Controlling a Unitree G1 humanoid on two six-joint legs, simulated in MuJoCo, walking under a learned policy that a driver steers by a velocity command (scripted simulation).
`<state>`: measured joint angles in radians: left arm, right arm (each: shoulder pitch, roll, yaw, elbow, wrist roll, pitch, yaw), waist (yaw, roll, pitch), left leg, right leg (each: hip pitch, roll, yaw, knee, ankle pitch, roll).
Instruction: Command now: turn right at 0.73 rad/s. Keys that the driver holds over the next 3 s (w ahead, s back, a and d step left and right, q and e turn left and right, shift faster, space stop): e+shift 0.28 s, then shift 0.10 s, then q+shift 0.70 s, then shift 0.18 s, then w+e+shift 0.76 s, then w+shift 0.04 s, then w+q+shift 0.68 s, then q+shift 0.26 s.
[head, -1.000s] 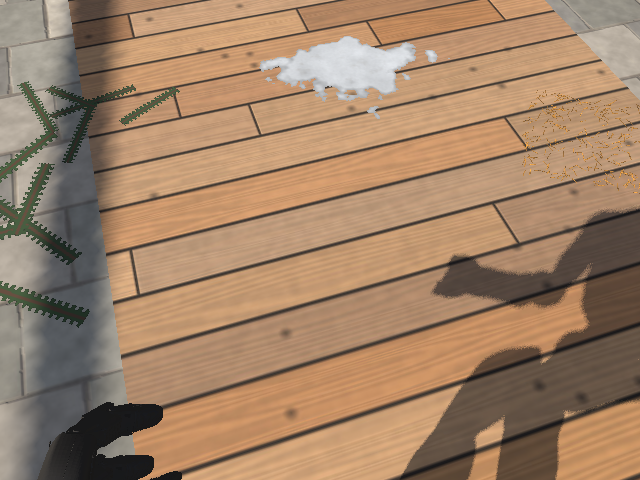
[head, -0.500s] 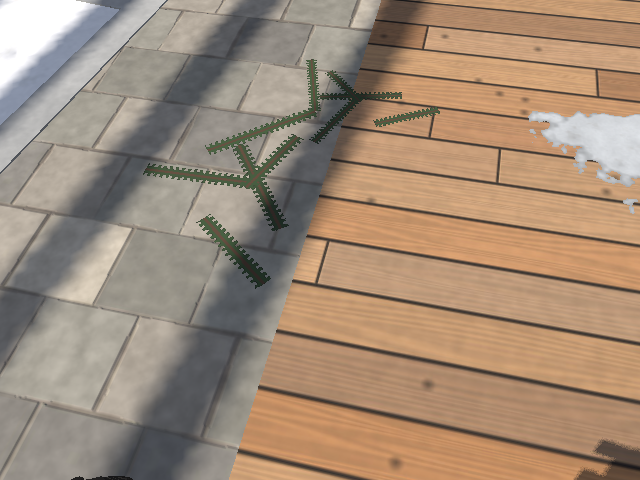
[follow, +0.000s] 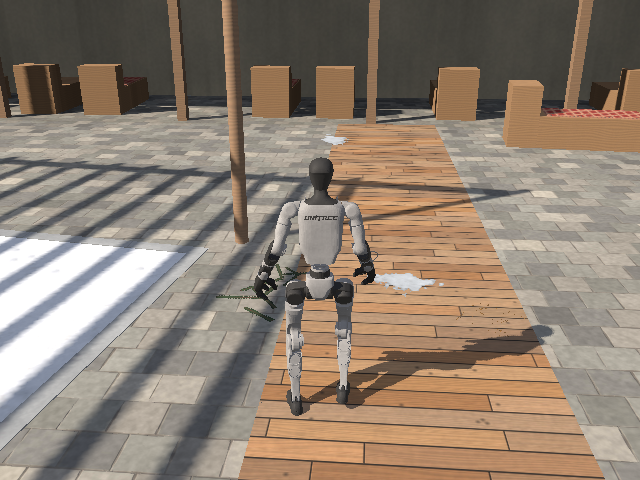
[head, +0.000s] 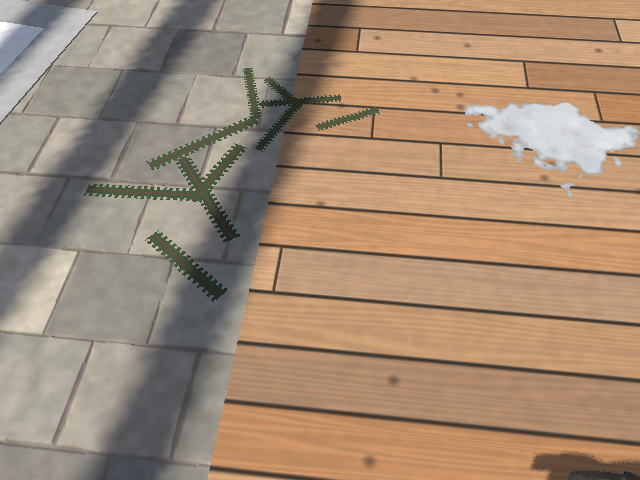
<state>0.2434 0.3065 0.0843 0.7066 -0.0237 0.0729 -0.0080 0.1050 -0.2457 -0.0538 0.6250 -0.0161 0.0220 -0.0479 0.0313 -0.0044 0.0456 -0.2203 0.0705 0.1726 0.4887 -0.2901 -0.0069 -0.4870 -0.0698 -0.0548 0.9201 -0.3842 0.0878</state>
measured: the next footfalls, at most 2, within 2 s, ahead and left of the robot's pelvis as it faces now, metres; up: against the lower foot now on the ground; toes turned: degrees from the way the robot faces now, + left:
right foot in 0.10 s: +0.04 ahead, -0.13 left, +0.00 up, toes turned -11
left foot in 0.56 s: +0.13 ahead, +0.08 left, +0.00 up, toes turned -19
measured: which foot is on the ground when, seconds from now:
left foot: down 0.00-0.10, up 0.12-0.54, down 0.56-0.86, up 0.88-1.00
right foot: up 0.00-0.08, down 0.10-0.60, up 0.62-0.84, down 0.86-1.00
